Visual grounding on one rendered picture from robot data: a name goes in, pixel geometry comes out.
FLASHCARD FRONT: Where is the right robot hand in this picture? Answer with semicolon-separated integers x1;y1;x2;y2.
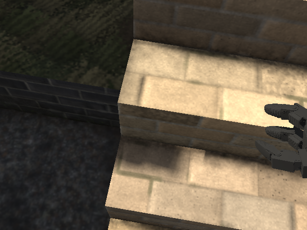
255;103;307;178

